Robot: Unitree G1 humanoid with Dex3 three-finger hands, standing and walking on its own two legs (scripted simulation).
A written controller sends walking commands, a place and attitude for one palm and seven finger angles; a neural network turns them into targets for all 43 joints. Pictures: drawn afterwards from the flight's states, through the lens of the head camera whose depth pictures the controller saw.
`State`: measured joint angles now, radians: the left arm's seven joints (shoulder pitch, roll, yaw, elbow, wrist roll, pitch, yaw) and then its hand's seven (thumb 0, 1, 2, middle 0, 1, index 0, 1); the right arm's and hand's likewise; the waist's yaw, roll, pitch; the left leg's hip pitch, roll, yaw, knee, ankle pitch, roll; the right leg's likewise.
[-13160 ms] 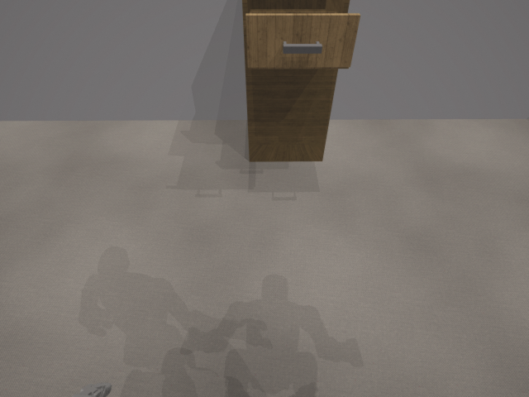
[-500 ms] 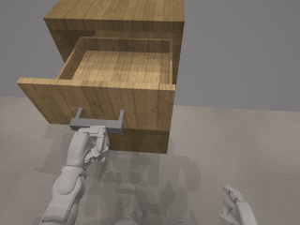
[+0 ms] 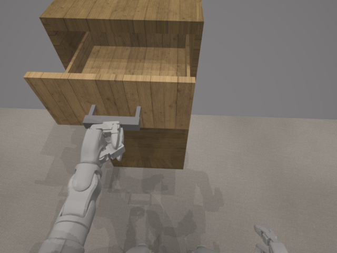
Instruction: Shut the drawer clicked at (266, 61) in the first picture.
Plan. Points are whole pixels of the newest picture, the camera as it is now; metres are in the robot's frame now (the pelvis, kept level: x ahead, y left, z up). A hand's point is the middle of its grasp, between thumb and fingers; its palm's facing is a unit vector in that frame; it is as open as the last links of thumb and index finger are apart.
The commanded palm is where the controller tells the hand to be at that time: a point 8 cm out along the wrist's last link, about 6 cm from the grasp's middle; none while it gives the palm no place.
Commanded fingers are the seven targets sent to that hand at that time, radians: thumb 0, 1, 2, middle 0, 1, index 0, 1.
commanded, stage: push the drawer shut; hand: left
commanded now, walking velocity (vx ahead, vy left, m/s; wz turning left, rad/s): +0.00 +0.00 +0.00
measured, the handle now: (114, 116) +0.43 +0.15 +0.07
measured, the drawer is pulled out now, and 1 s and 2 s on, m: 0.19 0.06 0.00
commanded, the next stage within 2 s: pull the fist back off the drawer in 1.70 s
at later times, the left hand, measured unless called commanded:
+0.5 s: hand (127, 121) +0.42 +0.11 +0.06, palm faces -0.03 -1.00 -0.05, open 3.1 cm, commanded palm +0.41 +0.17 +0.07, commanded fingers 0.00 0.90 0.90 -1.40 -1.60 -1.40 -1.60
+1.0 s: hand (129, 102) +0.48 +0.12 +0.06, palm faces -0.04 -1.00 -0.03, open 3.0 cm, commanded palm +0.48 +0.17 +0.07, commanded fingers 0.00 0.90 0.90 -1.40 -1.60 -1.40 -1.60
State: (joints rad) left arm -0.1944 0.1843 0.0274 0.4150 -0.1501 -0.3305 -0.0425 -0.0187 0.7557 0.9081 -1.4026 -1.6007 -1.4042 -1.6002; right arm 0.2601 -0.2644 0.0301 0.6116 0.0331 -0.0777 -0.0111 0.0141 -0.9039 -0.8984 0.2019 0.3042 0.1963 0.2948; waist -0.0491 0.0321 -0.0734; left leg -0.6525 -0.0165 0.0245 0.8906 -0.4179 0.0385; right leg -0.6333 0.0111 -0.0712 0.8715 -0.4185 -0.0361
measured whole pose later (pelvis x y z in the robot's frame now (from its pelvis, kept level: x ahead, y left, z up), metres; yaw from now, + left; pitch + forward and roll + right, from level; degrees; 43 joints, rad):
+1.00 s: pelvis -0.01 +0.00 -0.01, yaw -1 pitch +17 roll -2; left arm -0.84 0.34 0.26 1.15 -0.08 -0.44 -0.08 0.00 0.72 0.90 -1.40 -1.60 -1.40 -1.60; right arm 0.38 -0.27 0.03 0.66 0.00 -0.03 0.01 0.01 -0.90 -0.90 0.20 0.30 0.20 0.29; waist -0.16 0.03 -0.09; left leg -0.84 0.01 0.03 0.96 -0.42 0.04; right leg -0.82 0.03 -0.07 0.92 -0.40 -0.04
